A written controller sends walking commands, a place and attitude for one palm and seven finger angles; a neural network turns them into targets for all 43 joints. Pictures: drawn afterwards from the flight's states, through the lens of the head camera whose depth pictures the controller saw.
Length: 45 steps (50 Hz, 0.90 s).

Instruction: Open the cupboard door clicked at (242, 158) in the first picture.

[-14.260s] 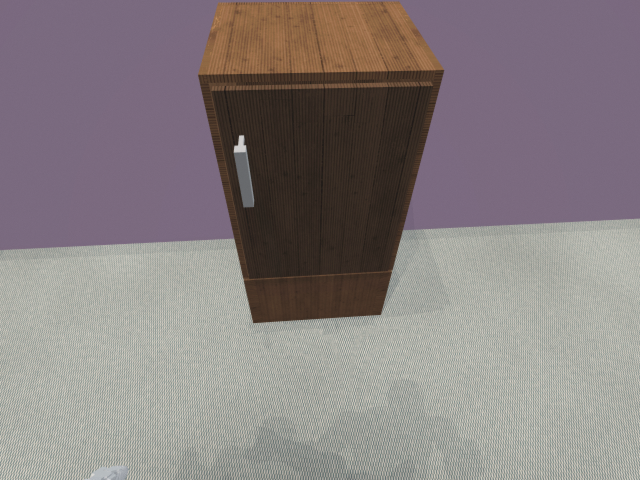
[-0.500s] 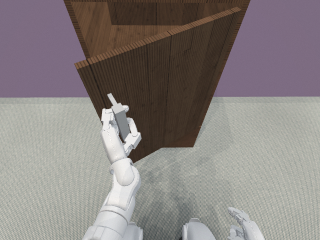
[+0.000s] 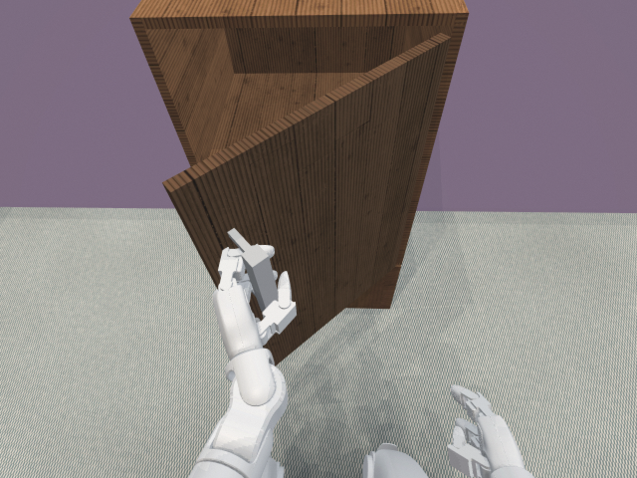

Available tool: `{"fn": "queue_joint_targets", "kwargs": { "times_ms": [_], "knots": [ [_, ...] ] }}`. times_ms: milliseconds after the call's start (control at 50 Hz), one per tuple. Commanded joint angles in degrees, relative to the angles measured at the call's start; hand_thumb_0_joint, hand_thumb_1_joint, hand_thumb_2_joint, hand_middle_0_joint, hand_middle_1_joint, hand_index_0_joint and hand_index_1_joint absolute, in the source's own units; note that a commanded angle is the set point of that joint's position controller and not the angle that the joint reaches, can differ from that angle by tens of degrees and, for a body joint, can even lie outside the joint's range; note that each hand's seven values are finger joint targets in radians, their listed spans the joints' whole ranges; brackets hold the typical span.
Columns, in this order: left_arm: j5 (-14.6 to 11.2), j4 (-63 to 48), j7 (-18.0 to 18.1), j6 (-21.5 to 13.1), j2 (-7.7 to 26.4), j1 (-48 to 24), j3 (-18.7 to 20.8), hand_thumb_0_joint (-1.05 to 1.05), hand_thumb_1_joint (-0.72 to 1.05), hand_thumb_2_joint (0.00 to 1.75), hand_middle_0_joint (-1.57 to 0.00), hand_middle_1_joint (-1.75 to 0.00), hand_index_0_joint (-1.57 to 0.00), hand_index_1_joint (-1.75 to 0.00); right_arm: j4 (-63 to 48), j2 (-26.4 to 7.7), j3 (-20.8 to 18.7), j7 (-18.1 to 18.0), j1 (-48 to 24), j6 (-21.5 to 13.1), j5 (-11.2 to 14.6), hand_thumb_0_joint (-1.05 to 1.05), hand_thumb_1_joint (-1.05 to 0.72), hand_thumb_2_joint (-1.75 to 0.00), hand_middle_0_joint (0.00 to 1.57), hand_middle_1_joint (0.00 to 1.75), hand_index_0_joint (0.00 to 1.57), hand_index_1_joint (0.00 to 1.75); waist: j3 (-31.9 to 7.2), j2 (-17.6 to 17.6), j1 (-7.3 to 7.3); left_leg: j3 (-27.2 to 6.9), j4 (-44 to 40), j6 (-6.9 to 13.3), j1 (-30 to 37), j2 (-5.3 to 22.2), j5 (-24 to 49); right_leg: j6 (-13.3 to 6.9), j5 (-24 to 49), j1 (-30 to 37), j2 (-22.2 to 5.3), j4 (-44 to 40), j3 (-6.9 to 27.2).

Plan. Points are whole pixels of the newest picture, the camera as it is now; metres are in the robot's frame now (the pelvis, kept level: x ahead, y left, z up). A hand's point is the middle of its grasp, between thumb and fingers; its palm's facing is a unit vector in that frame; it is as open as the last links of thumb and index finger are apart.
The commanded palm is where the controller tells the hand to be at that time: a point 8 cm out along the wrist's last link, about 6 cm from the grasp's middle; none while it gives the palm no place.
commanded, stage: open thumb and fingers to let go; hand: left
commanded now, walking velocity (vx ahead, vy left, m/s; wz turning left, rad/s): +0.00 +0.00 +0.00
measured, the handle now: (255, 275) +0.37 +0.10 +0.03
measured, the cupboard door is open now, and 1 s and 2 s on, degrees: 43 45 44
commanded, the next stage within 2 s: slide the hand sideways off the handle in 0.64 s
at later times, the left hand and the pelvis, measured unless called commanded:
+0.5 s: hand (277, 305) +0.32 +0.07 +0.03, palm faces +0.34 -0.94 -0.04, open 14.3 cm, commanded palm +0.27 +0.10 +0.03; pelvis -0.01 +0.01 +0.00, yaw -1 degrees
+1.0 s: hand (276, 332) +0.29 +0.06 +0.03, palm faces -0.15 -0.99 +0.01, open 16.3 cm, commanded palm +0.27 +0.11 +0.03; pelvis -0.01 +0.04 -0.01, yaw -1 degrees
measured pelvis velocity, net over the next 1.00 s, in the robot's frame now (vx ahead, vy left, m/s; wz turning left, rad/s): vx -0.01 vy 0.04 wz -0.02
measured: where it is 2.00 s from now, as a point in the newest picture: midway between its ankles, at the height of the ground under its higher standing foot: outside the picture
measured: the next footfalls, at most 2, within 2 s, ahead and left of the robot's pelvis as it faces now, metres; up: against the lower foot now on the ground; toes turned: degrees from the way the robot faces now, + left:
none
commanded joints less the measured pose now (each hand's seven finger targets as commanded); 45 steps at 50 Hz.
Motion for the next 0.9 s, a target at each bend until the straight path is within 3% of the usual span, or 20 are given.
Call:
{"fn": "queue_joint_targets", "kwargs": {
  "times_ms": [0, 100, 200, 220, 240, 320, 400, 520, 560, 600, 720, 740, 760, 780, 800, 820, 880],
  "knots": [
    [1.0, -13.5, -0.9, -5.1, -4.5, -8.7, -0.5, 0.00, 0.20, 0.60, -0.35, -1.27, -0.35, -1.27, -7.9, -4.0, -2.1, -0.4, -0.7, -2.9, 0.3, 0.00, -0.90, -0.90, 0.20, 0.30, 0.20, 0.30, -16.9, -8.9, -1.44, 2.3, -3.3, 2.7, -1.9, -3.6, 8.0, 5.6, 16.1, 22.7, -3.2, -15.3, 13.1],
    [1.4, -12.9, -1.5, -5.9, -3.5, -11.7, -0.7, 0.00, -0.15, 0.45, -0.32, -1.24, -0.32, -1.24, -7.6, -4.6, -2.5, -0.8, -0.4, -3.0, 0.4, 0.00, -0.90, -0.90, 0.20, 0.30, 0.20, 0.30, -15.2, -8.5, -2.29, 2.1, -3.0, 3.0, -2.5, -3.4, 6.3, 5.4, 11.0, 20.2, -3.4, -16.0, 13.7],
    [0.7, -12.9, -1.3, -6.2, -2.6, -10.9, 0.5, 0.00, -0.50, 0.30, -0.30, -1.20, -0.30, -1.20, -7.9, -4.7, -2.6, -0.9, -0.1, -3.1, 0.4, 0.00, -0.90, -0.90, 0.20, 0.30, 0.20, 0.30, -16.6, -8.1, -1.29, 2.3, -3.2, 3.0, -2.8, -3.5, 6.5, 5.1, 10.7, 20.9, -3.3, -15.5, 13.5],
    [0.9, -12.1, -1.3, -6.1, -1.8, -10.9, 1.2, 0.00, -0.50, 0.30, -0.30, -1.20, -0.30, -1.20, -7.8, -4.9, -2.6, -1.1, -0.1, -3.1, 0.6, 0.00, -0.90, -0.90, 0.20, 0.30, 0.20, 0.30, -15.9, -9.5, -1.35, 2.0, -3.4, 3.1, -3.2, -3.4, 6.2, 4.9, 9.4, 20.8, -3.1, -15.7, 13.3],
    [0.7, -11.7, -1.2, -6.1, -2.6, -11.6, 0.7, 0.00, -0.50, 0.30, -0.30, -1.20, -0.30, -1.20, -7.8, -4.8, -2.6, -1.1, -0.3, -3.1, 0.5, 0.00, -0.90, -0.90, 0.20, 0.30, 0.20, 0.30, -15.5, -8.7, -1.55, 2.2, -3.3, 3.2, -3.1, -3.4, 6.0, 5.1, 9.0, 20.0, -3.1, -15.7, 13.4],
    [0.9, -12.8, -0.7, -6.1, -2.2, -9.7, 1.5, 0.00, -0.50, 0.30, -0.27, -1.00, -0.27, -1.00, -8.2, -4.9, -2.7, -1.0, 0.5, -3.2, 0.4, 0.00, -0.90, -0.90, 0.20, 0.30, 0.20, 0.30, -17.9, -8.3, -0.54, 2.3, -3.9, 3.1, -1.9, -3.4, 8.4, 4.5, 12.7, 21.5, -2.3, -14.2, 11.6],
    [1.4, -12.1, -0.3, -5.9, -4.7, -11.4, -0.7, 0.00, -0.50, 0.30, -0.23, -0.80, -0.23, -0.80, -7.8, -4.8, -2.6, -0.6, 0.7, -3.3, 0.3, 0.00, -0.90, -0.90, 0.20, 0.30, 0.20, 0.30, -15.9, -7.5, -1.61, 2.5, -4.1, 3.3, 0.0, -3.2, 8.6, 4.3, 11.3, 17.8, -1.4, -13.5, 9.3],
    [1.8, -12.0, 0.7, -5.1, -5.6, -10.8, -1.4, 0.00, -0.50, 0.30, -0.18, -0.50, -0.18, -0.50, -8.3, -4.8, -2.4, -0.3, 0.4, -3.7, 0.2, 0.00, -0.90, -0.90, 0.20, 0.30, 0.20, 0.30, -16.5, -5.4, -0.59, 2.5, -4.9, 3.2, 2.1, -3.1, 10.4, 3.3, 12.1, 16.3, -0.2, -11.6, 6.4],
    [1.7, -11.7, 1.2, -4.8, -6.4, -13.6, -1.9, 0.00, -0.50, 0.30, -0.17, -0.40, -0.17, -0.40, -8.1, -4.7, -2.2, -0.3, 0.0, -3.7, 0.2, 0.00, -0.90, -0.90, 0.20, 0.30, 0.20, 0.30, -16.1, -5.3, -1.16, 2.4, -4.9, 3.2, 2.2, -3.1, 9.7, 3.4, 10.7, 14.9, -0.1, -11.4, 5.9],
    [1.7, -10.4, 1.6, -4.3, -6.9, -13.1, -1.8, 0.00, -0.50, 0.30, -0.15, -0.30, -0.15, -0.30, -8.1, -4.6, -2.1, -0.1, -0.5, -3.6, 0.2, 0.00, -0.90, -0.90, 0.20, 0.30, 0.20, 0.30, -15.0, -4.8, -0.76, 2.3, -5.4, 3.1, 2.5, -3.0, 9.3, 3.2, 9.5, 14.0, 0.2, -11.2, 5.2],
    [1.8, -10.0, 2.1, -3.2, -8.9, -14.7, -3.0, 0.00, -0.50, 0.30, -0.15, -0.30, -0.15, -0.30, -8.2, -4.7, -1.9, 0.3, -0.9, -3.5, 0.2, 0.00, -0.90, -0.90, 0.20, 0.30, 0.20, 0.30, -16.5, -4.6, -0.75, 2.0, -5.5, 3.1, 3.7, -2.8, 10.9, 2.8, 10.9, 13.2, 0.8, -9.9, 3.9],
    [8.3, -12.6, -10.0, -5.4, -3.7, -13.6, -16.6, 0.00, -0.50, 0.30, -0.15, -0.30, -0.15, -0.30, -7.2, -7.2, -2.2, 0.3, 3.9, -2.9, 0.4, 0.00, -0.90, -0.90, 0.20, 0.30, 0.20, 0.30, -13.0, -6.7, -6.52, 2.1, -3.8, 4.3, 4.6, -2.4, 11.0, 3.0, 15.2, 11.1, 0.2, -9.3, 5.4],
    [5.9, -15.5, -16.3, -8.2, 0.6, -16.8, -11.9, 0.00, -0.50, 0.30, -0.15, -0.30, -0.15, -0.30, -8.6, -6.7, -2.5, 0.1, 4.2, -3.0, 1.0, 0.00, -0.90, -0.90, 0.20, 0.30, 0.20, 0.30, -16.7, -5.5, -4.81, 2.0, -3.1, 4.6, 3.3, -2.8, 11.5, 2.9, 17.3, 13.8, -0.5, -8.2, 6.0],
    [4.5, -16.7, -21.4, -9.7, 2.4, -15.3, -11.4, 0.00, -0.50, 0.30, -0.15, -0.30, -0.15, -0.30, -9.6, -6.9, -2.6, -0.3, 3.5, -3.0, 1.4, 0.00, -0.90, -0.90, 0.20, 0.30, 0.20, 0.30, -18.2, -4.5, -3.92, 2.2, -2.8, 4.6, 3.2, -2.9, 11.0, 2.9, 17.8, 15.1, -0.6, -7.7, 6.8],
    [2.6, -17.7, -26.1, -10.7, 2.7, -16.0, -11.8, 0.00, -0.50, 0.30, -0.15, -0.30, -0.15, -0.30, -10.2, -6.9, -2.3, -0.5, 3.5, -3.2, 1.9, 0.00, -0.90, -0.90, 0.20, 0.30, 0.20, 0.30, -17.4, -3.2, -4.53, 2.0, -2.6, 4.7, 3.3, -2.9, 9.9, 2.8, 16.6, 14.2, -0.7, -7.6, 6.8],
    [0.1, -19.3, -29.5, -11.0, 2.3, -16.9, -11.6, 0.00, -0.50, 0.30, -0.15, -0.30, -0.15, -0.30, -11.2, -7.1, -2.2, -0.6, 3.9, -3.4, 2.6, 0.00, -0.90, -0.90, 0.20, 0.30, 0.20, 0.30, -17.8, -1.5, -4.18, 1.8, -2.9, 4.7, 4.0, -3.0, 9.5, 2.5, 15.3, 14.0, -0.6, -7.3, 6.8],
    [-7.1, -17.8, -31.9, -9.2, -0.1, -13.4, -9.1, 0.00, -0.50, 0.30, -0.15, -0.30, -0.15, -0.30, -13.2, -7.2, -1.7, -0.8, 2.9, -3.7, 4.2, 0.00, -0.90, -0.90, 0.20, 0.30, 0.20, 0.30, -13.8, -2.8, -3.10, 1.0, -4.5, 4.3, 3.6, -2.9, 6.0, 2.7, 7.9, 10.7, 0.2, -8.3, 5.2]
  ]
}}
